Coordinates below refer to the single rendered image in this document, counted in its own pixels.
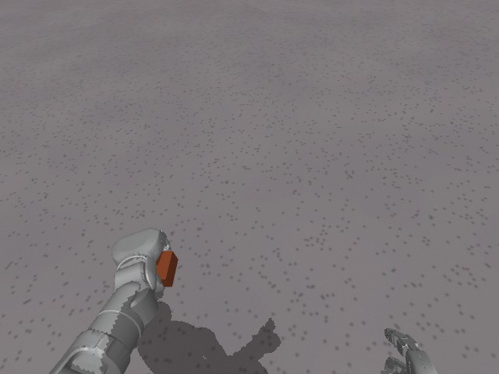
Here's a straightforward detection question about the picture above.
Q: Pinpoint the small box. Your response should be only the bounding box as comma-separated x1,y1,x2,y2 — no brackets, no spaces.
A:
156,251,178,287

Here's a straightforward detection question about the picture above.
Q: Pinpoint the left robot arm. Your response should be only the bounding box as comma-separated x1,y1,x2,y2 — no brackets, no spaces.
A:
48,253,159,374

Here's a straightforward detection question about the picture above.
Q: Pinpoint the right robot hand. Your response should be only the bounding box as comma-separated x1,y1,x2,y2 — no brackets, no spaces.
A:
380,328,438,374

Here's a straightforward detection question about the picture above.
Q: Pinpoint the left robot hand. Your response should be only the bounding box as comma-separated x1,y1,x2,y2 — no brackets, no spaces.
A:
111,228,172,293

